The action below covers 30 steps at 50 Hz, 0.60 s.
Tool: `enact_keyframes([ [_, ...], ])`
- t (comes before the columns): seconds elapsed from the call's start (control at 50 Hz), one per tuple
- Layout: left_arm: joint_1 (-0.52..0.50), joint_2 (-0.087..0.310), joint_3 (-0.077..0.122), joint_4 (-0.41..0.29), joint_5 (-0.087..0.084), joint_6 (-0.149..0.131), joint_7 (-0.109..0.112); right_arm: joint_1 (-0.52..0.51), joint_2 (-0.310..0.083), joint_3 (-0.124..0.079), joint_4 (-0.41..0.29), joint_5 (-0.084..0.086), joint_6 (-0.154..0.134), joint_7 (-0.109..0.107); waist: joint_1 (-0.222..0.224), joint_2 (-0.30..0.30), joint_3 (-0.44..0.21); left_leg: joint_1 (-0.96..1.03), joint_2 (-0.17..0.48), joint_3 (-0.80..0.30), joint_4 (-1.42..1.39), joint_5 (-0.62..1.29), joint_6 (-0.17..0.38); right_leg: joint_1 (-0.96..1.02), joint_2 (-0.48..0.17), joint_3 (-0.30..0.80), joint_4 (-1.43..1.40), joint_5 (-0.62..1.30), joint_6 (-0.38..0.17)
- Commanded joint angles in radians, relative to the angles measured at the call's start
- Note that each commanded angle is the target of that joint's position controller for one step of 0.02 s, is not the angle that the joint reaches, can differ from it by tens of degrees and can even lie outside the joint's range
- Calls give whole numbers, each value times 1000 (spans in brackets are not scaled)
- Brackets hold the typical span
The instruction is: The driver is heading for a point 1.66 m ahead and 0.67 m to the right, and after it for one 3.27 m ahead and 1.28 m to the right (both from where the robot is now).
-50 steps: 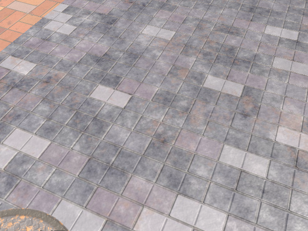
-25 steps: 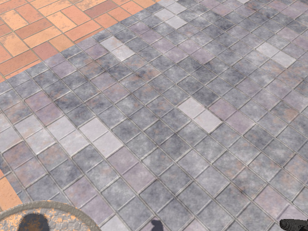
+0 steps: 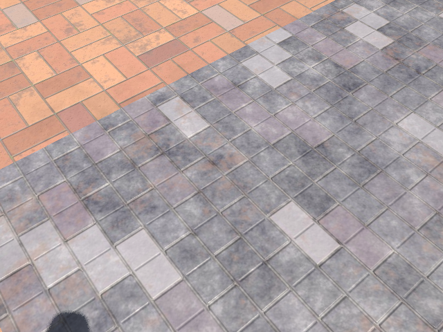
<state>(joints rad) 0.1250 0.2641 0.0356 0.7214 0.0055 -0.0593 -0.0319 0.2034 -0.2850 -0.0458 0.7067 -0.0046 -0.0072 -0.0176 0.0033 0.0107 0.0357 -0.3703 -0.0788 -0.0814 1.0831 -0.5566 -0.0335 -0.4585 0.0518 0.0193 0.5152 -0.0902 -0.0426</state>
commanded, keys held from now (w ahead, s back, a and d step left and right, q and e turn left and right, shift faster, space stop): e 0.96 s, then no key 0.04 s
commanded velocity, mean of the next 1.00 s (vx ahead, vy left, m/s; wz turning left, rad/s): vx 0.02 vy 0.00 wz -0.51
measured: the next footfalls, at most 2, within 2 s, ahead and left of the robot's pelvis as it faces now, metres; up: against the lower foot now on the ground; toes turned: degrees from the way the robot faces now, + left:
left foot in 0.24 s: +0.10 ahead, +0.14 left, +0.00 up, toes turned -13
right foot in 0.68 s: +0.02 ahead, -0.11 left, +0.00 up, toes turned -26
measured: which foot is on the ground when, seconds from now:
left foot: up 0.00-0.22, down 0.24-0.68, up 0.70-1.00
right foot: down 0.00-0.26, up 0.28-0.66, down 0.68-1.00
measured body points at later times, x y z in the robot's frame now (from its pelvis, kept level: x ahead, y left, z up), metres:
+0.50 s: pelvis +0.03 +0.04 +0.02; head +0.07 +0.05 +0.47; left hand +0.26 +0.28 -0.09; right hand +0.08 -0.27 -0.07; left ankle +0.07 +0.15 -0.73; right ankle -0.01 -0.10 -0.65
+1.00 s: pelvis +0.02 +0.00 +0.01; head +0.04 -0.04 +0.46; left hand +0.32 +0.15 -0.06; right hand +0.00 -0.33 -0.09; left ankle +0.13 +0.12 -0.68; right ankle -0.02 -0.09 -0.73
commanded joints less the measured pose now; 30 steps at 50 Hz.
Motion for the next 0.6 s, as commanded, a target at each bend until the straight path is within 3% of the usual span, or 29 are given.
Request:
enact_keyframes([
  [0.02, 12, 187, 54, -82, -8, 30, 18, 25, -128, -44, -71, 6, 32, -15, -4, -76, -132, -193, 69, -24, 35, 22, -18, 250, -282, 434, -216, -28, -194],
  [0.06, -11, 184, 61, -97, 0, 54, 28, 34, -80, -33, -64, 5, 31, -22, -15, -144, -112, -97, 45, 19, -144, 63, -18, 158, -202, 362, -247, -112, -157],
  [0.1, -2, 188, 70, -104, -2, 64, 39, 42, -66, -31, -54, 3, 23, -22, -13, -171, -150, -27, 33, 20, -244, 112, -20, 152, -184, 351, -241, -118, -159],
  [0.18, 12, 198, 83, -118, -16, 81, 49, 27, -79, -37, -54, 6, 7, -9, 1, -177, -172, 36, 25, 10, -411, 212, -5, 160, -194, 417, -235, -199, -151],
  [0.24, 12, 187, 82, -125, -27, 98, 57, 70, -93, -50, -39, 4, -6, 2, -31, -165, -147, 187, 42, 29, -635, 327, 44, 67, -138, 404, -189, -313, -88],
  [0.26, 27, 156, 73, -131, -24, 97, 57, 104, -153, -66, -45, -12, -7, -4, -35, -81, -146, 272, 193, -96, -715, 276, 100, -36, -87, 349, -75, -395, -36],
  [0.28, -20, 125, 68, -175, -30, 87, 54, 100, -232, -87, -36, -41, -1, -6, -21, 214, -81, 223, 376, -338, -817, 256, 221, -200, 63, 123, 154, -451, 17],
  [0.3, 21, 174, 85, -161, -14, 74, 52, 23, -206, -79, -72, -62, -9, -6, -7, 236, -79, 169, 476, -430, -836, 372, 291, -199, 28, 113, 411, -476, 53],
  [0.32, 67, 205, 100, -128, -17, 75, 48, -43, -152, -62, -97, -53, -16, -15, 24, 157, -84, 156, 439, -347, -809, 460, 272, -184, 15, 131, 540, -429, 67],
  [0.34, 114, 199, 103, -95, -20, 87, 51, -91, -123, -53, -107, -32, -20, -19, 46, 110, -78, 160, 379, -243, -784, 511, 229, -181, 10, 116, 603, -383, 85],
  [0.36, 134, 184, 101, -84, -17, 98, 55, -106, -109, -48, -110, -14, -22, -22, 43, 100, -73, 188, 353, -186, -765, 557, 212, -203, -1, 107, 666, -337, 103],
  [0.38, 131, 160, 94, -85, -17, 106, 55, -98, -105, -43, -107, -9, -20, -24, 33, 100, -67, 192, 339, -135, -755, 633, 215, -212, -9, 92, 714, -316, 120],
  [0.44, 38, 126, 76, -137, -32, 108, 46, -33, -118, -49, -92, -14, -3, -32, -22, 131, -59, 274, 321, -51, -752, 679, 234, -241, -41, 33, 609, -263, 154],
  [0.52, -19, 99, 56, -185, -26, 107, 24, -3, -175, -73, -80, -9, 14, -30, -58, 165, -96, 313, 365, -8, -732, 718, 251, -121, -79, -19, 392, -307, 150],
  [0.6, -1, 127, 67, -196, -30, 116, 11, -17, -200, -86, -73, 12, 12, -12, -49, 189, -105, 289, 395, 25, -695, 757, 241, 17, -61, -83, 206, -293, 104],
])
Velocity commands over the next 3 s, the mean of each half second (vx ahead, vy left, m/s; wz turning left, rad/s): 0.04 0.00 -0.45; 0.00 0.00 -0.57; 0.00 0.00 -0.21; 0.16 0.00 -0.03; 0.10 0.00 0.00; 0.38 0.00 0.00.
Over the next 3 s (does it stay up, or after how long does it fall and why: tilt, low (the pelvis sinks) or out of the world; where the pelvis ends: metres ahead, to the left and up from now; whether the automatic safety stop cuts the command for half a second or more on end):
stays up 0.27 -0.25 0.02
